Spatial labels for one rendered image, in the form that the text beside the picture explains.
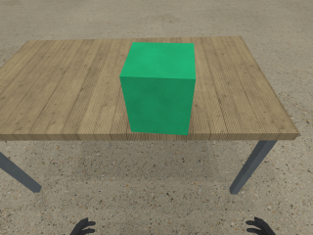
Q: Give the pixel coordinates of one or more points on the robot right hand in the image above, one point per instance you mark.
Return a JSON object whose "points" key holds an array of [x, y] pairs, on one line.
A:
{"points": [[260, 223]]}

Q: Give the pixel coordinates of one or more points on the carton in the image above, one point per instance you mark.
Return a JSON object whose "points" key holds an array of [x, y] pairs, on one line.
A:
{"points": [[158, 83]]}

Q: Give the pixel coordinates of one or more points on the table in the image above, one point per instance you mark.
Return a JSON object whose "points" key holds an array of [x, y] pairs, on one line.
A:
{"points": [[70, 90]]}

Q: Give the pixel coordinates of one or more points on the robot left hand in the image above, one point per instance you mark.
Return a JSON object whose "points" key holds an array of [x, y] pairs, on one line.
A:
{"points": [[83, 223]]}

